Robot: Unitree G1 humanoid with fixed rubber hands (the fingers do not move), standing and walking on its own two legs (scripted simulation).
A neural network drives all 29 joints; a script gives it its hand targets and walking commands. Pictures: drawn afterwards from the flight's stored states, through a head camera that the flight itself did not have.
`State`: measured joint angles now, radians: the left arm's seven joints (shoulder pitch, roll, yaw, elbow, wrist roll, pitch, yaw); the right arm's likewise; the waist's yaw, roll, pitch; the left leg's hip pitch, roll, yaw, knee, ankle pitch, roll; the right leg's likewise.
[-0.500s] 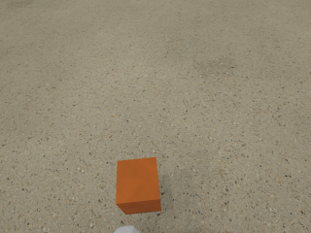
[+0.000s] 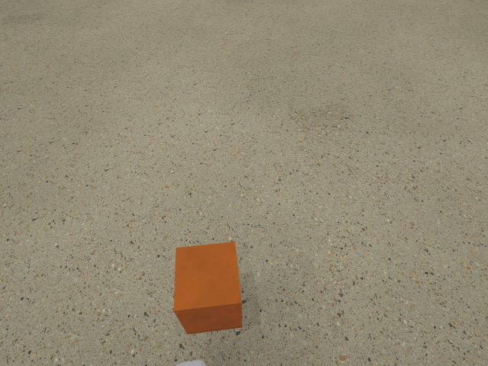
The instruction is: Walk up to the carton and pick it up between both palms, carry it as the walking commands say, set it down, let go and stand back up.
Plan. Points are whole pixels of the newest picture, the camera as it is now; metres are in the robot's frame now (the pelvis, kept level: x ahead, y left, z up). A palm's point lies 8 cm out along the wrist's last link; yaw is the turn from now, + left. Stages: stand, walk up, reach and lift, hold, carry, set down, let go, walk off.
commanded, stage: walk up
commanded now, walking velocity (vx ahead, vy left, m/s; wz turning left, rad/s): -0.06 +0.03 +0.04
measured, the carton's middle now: (210, 289) +0.47 +0.12 -0.62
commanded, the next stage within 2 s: none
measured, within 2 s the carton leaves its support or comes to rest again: neither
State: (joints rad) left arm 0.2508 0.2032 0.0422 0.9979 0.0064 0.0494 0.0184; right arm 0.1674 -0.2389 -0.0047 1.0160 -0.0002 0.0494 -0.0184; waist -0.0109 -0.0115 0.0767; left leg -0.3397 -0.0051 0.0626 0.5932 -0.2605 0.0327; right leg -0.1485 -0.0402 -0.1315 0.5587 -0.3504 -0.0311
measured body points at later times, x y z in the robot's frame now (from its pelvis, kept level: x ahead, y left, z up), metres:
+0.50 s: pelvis +0.01 +0.07 +0.00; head +0.04 +0.08 +0.45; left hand +0.03 +0.33 -0.15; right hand +0.08 -0.18 -0.14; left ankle +0.06 +0.18 -0.72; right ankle -0.02 -0.08 -0.73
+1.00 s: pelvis +0.01 +0.14 +0.02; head +0.03 +0.20 +0.46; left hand +0.01 +0.37 -0.17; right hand +0.07 -0.12 -0.10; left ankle +0.08 +0.18 -0.73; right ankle -0.07 +0.00 -0.70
